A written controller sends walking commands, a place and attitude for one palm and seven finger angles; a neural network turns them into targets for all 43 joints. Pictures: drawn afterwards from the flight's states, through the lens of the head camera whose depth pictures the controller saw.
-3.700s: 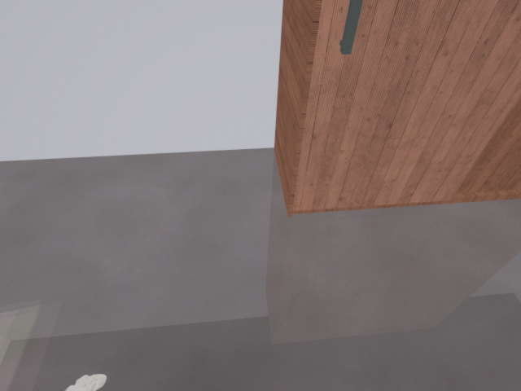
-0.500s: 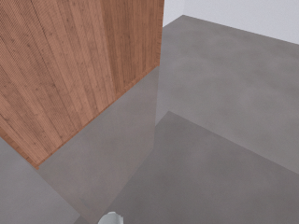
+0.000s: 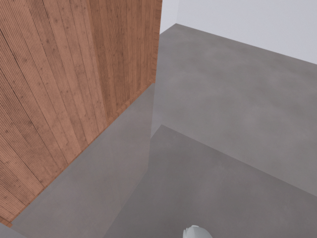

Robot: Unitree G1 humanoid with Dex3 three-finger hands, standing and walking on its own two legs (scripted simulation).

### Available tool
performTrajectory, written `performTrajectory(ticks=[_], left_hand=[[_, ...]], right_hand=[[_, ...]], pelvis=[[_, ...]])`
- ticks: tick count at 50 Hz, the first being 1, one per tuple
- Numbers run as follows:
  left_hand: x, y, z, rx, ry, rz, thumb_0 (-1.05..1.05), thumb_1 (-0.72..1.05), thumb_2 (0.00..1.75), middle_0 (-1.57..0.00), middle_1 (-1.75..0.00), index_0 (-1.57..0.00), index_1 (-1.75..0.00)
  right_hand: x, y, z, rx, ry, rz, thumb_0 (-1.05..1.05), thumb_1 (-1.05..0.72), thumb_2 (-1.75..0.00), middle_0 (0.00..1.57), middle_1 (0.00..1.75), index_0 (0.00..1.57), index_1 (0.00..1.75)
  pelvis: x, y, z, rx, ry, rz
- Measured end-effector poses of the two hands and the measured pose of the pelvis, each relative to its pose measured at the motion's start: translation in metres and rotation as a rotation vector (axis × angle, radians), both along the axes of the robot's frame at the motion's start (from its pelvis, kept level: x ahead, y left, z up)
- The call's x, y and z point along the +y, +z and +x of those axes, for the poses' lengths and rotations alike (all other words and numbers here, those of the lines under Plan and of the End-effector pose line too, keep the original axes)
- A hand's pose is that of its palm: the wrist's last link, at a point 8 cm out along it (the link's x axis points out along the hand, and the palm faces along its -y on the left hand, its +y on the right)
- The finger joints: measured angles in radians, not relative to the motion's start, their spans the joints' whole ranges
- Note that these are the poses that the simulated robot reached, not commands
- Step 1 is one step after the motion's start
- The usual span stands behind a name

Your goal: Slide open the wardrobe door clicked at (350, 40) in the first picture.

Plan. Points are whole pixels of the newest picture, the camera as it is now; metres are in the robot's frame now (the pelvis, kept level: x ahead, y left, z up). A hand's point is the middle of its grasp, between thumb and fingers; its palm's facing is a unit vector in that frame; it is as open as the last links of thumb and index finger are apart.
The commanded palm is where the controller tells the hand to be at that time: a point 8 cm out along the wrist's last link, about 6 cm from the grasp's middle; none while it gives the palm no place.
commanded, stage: walk to a spot facing it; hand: left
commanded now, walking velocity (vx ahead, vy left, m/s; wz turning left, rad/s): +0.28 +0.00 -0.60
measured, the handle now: out of the picture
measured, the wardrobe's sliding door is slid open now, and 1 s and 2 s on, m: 0.00 0.00 0.00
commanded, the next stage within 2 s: turn to face it in 0.14 s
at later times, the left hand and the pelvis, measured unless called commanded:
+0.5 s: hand (137, 181) +0.34 +0.09 -0.17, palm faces -0.09 -0.97 -0.21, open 7.2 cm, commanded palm none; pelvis +0.20 -0.07 -0.01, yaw -5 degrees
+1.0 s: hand (105, 190) +0.30 +0.19 -0.18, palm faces +0.22 -0.95 -0.24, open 7.4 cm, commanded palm none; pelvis +0.26 -0.03 -0.01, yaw +10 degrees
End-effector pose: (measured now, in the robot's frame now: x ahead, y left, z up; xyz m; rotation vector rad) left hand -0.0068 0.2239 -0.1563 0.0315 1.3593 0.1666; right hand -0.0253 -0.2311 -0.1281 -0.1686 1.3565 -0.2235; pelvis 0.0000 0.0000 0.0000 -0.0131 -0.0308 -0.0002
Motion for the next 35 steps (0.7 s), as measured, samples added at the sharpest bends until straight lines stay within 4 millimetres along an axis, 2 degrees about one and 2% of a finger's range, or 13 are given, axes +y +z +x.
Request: performTrajectory(ticks=[5, 10, 14, 16, 19, 22, 26, 31, 35], left_hand=[[-0.001, 0.002, 0.080, -0.018, -0.089, 0.025, 0.01, 0.92, 0.89, -0.19, -0.30, -0.20, -0.30], [-0.022, 0.001, 0.184, -0.077, -0.211, 0.051, 0.01, 0.92, 0.90, -0.19, -0.29, -0.20, -0.30], [-0.048, -0.006, 0.266, -0.184, -0.287, 0.078, 0.01, 0.92, 0.90, -0.19, -0.30, -0.20, -0.30], [-0.060, -0.007, 0.293, -0.229, -0.289, 0.091, 0.01, 0.91, 0.89, -0.19, -0.30, -0.20, -0.30], [-0.074, 0.002, 0.315, -0.244, -0.282, 0.088, 0.00, 0.91, 0.89, -0.19, -0.30, -0.20, -0.30], [-0.086, 0.010, 0.325, -0.242, -0.271, 0.078, 0.00, 0.91, 0.89, -0.20, -0.30, -0.20, -0.30], [-0.082, 0.020, 0.343, -0.268, -0.226, 0.091, -0.02, 0.95, 0.89, -0.20, -0.30, -0.20, -0.30], [-0.070, 0.016, 0.349, -0.273, -0.146, 0.077, -0.02, 0.94, 0.89, -0.20, -0.30, -0.20, -0.30], [-0.050, -0.001, 0.338, -0.235, -0.066, 0.062, -0.01, 0.93, 0.89, -0.20, -0.30, -0.20, -0.30]], right_hand=[[0.015, -0.009, -0.013, 0.107, -0.104, 0.056, 0.00, -0.92, -0.90, 0.20, 0.30, 0.20, 0.30], [0.024, -0.019, -0.012, 0.216, -0.207, 0.118, 0.00, -0.91, -0.90, 0.20, 0.30, 0.20, 0.30], [0.013, -0.035, 0.007, 0.288, -0.267, 0.160, 0.00, -0.91, -0.90, 0.20, 0.30, 0.20, 0.30], [-0.001, -0.042, 0.030, 0.282, -0.276, 0.159, 0.01, -0.91, -0.90, 0.20, 0.30, 0.20, 0.30], [-0.026, -0.042, 0.085, 0.191, -0.253, 0.124, 0.01, -0.91, -0.90, 0.20, 0.30, 0.20, 0.30], [-0.048, -0.037, 0.148, 0.073, -0.204, 0.089, 0.01, -0.91, -0.90, 0.20, 0.30, 0.20, 0.30], [-0.062, -0.029, 0.220, -0.042, -0.127, 0.069, 0.00, -0.91, -0.90, 0.20, 0.30, 0.20, 0.30], [-0.067, -0.022, 0.282, -0.084, -0.022, 0.042, 0.00, -0.93, -0.90, 0.20, 0.30, 0.20, 0.30], [-0.058, -0.018, 0.325, -0.097, 0.070, 0.017, 0.00, -0.92, -0.90, 0.20, 0.30, 0.20, 0.30]], pelvis=[[-0.007, -0.004, 0.043, 0.007, -0.050, 0.006], [-0.024, -0.015, 0.090, 0.020, -0.105, 0.008], [-0.049, -0.033, 0.134, 0.023, -0.140, 0.020], [-0.059, -0.037, 0.150, 0.017, -0.153, 0.024], [-0.067, -0.028, 0.171, 0.003, -0.140, 0.016], [-0.070, -0.018, 0.189, 0.007, -0.125, 0.012], [-0.070, -0.012, 0.209, 0.016, -0.079, 0.003], [-0.063, -0.012, 0.230, 0.013, -0.014, -0.012], [-0.051, -0.019, 0.245, 0.010, 0.038, -0.025]])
